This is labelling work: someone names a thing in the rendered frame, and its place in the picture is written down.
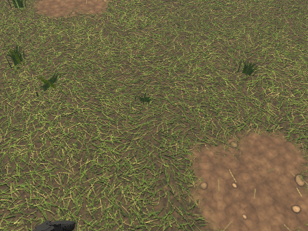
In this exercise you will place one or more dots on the left robot hand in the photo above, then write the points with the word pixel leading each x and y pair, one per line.
pixel 59 225

